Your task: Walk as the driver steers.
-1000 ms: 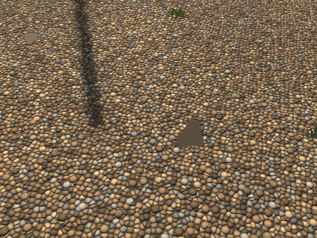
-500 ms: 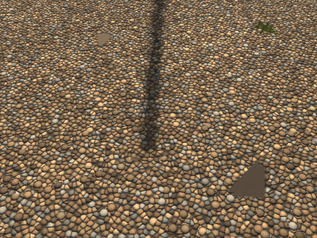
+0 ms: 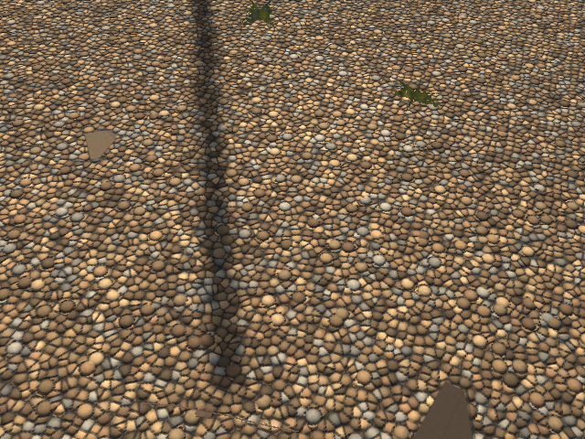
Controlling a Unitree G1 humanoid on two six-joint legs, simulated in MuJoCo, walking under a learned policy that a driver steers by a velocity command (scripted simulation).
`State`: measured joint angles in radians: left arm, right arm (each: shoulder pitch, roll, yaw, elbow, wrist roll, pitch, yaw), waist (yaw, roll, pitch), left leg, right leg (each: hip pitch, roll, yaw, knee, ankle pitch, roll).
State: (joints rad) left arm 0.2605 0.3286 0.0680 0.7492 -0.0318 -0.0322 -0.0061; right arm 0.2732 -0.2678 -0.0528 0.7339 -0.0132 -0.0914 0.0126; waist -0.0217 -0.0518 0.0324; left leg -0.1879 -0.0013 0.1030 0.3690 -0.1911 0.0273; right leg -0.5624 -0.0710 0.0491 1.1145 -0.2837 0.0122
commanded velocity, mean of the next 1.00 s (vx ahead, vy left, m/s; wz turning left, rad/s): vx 0.50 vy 0.00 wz -0.15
